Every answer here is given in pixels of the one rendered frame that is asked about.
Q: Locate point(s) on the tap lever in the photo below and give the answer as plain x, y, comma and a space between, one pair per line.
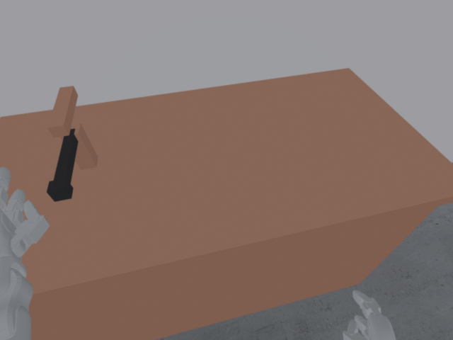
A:
60, 188

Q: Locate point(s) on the robot left forearm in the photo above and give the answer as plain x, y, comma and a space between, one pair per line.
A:
15, 296

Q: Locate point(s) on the robot left hand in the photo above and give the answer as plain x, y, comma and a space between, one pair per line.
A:
16, 235

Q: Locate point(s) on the counter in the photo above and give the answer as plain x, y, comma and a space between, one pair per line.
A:
196, 207

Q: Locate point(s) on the robot right hand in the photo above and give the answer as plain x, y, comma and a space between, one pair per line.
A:
376, 327

